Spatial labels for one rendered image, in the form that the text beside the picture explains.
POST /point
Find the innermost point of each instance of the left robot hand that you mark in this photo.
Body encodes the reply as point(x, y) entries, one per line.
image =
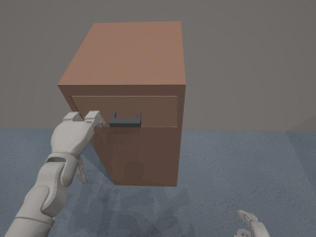
point(73, 136)

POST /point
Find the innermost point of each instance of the left robot forearm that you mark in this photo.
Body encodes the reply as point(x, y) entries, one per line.
point(46, 199)

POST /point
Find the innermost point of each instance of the cabinet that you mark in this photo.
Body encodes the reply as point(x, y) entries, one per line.
point(132, 59)

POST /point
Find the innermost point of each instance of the right robot hand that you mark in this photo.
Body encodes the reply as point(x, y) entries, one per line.
point(257, 229)

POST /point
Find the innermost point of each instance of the handle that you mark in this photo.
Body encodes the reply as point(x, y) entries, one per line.
point(125, 122)

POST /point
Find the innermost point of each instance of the drawer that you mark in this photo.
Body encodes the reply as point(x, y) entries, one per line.
point(155, 110)

